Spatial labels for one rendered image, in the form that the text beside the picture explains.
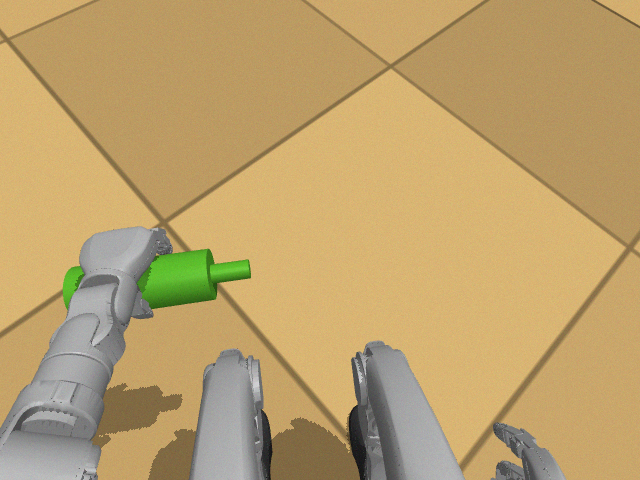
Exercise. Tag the right robot foot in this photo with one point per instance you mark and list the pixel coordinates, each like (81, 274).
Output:
(357, 443)

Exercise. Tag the right robot hand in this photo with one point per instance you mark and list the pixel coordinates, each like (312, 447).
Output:
(538, 463)

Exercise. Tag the bottle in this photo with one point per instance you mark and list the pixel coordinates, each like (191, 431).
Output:
(175, 279)

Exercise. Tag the left robot arm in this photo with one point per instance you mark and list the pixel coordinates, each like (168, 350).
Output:
(46, 435)

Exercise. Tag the left robot hand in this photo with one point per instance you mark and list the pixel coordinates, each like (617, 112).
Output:
(130, 250)

